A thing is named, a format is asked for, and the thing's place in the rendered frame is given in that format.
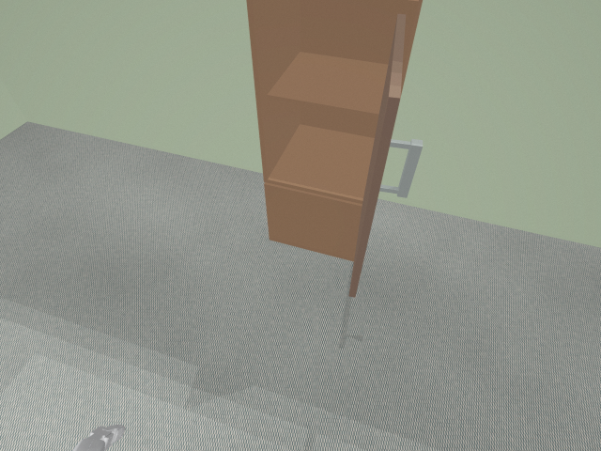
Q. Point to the left robot hand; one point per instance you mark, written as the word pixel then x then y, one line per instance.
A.
pixel 101 438

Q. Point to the cupboard door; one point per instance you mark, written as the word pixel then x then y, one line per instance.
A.
pixel 386 119

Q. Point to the handle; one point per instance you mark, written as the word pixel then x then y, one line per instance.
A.
pixel 414 151

